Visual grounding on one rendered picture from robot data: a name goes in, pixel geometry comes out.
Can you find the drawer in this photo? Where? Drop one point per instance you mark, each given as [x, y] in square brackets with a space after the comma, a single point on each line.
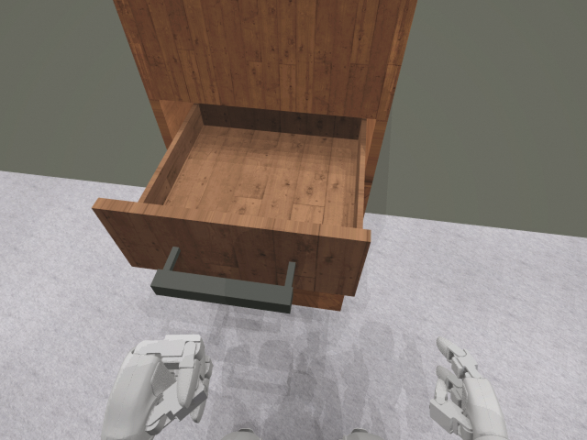
[243, 191]

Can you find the handle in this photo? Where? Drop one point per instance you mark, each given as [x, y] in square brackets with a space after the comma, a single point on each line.
[242, 293]

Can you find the robot left hand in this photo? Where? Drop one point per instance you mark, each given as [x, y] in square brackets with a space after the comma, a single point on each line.
[175, 368]

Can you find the cabinet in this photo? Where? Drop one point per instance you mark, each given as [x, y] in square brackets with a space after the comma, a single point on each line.
[326, 57]

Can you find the robot right hand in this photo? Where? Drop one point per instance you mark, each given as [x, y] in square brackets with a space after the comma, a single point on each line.
[473, 396]

